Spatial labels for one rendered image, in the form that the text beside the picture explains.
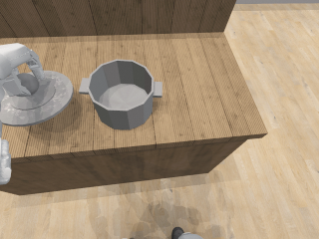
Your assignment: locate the table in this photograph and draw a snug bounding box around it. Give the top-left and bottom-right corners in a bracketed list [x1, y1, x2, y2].
[0, 0, 268, 196]

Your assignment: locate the left robot upper arm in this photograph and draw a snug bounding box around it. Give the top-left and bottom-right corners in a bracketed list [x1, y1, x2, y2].
[0, 137, 12, 185]

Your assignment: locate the left robot hand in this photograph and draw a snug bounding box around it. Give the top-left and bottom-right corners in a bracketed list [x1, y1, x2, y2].
[0, 43, 45, 97]

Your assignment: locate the lid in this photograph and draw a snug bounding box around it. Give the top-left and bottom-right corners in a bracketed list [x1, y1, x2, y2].
[0, 70, 74, 127]

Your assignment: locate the robot left forearm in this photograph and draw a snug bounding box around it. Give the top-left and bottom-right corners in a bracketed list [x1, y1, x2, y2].
[0, 54, 12, 138]

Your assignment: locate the pot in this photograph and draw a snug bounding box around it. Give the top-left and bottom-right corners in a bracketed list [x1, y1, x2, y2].
[79, 59, 162, 130]

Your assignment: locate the knob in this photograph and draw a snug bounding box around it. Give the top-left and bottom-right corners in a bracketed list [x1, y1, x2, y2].
[17, 73, 39, 95]

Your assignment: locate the robot right foot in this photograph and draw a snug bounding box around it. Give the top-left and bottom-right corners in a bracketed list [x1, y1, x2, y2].
[171, 227, 184, 239]

